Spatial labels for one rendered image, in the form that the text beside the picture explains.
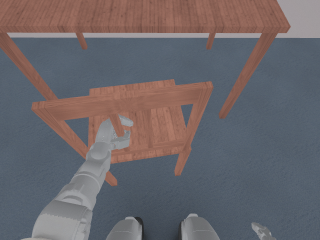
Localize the robot right thigh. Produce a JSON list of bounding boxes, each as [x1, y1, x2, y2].
[[181, 216, 220, 240]]

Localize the robot left hand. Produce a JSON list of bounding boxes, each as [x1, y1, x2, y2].
[[95, 114, 134, 150]]

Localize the robot left upper arm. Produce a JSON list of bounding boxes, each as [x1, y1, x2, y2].
[[21, 200, 93, 240]]

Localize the robot left forearm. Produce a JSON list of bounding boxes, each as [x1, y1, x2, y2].
[[31, 142, 112, 238]]

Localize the table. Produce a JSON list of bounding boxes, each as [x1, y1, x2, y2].
[[0, 0, 291, 119]]

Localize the robot right hand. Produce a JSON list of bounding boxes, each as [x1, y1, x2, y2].
[[251, 222, 276, 240]]

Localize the chair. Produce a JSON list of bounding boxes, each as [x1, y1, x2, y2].
[[31, 79, 214, 187]]

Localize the left robot foot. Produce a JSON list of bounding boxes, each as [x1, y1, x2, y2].
[[134, 217, 144, 240]]

